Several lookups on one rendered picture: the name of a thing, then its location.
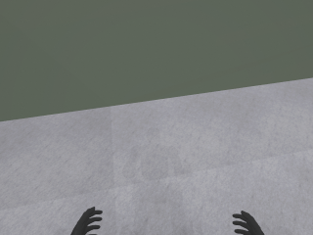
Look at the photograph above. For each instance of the robot left hand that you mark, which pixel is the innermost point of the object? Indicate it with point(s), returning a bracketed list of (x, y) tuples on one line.
[(81, 227)]

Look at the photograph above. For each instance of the robot right hand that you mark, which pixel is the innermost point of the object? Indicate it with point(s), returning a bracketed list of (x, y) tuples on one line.
[(250, 224)]

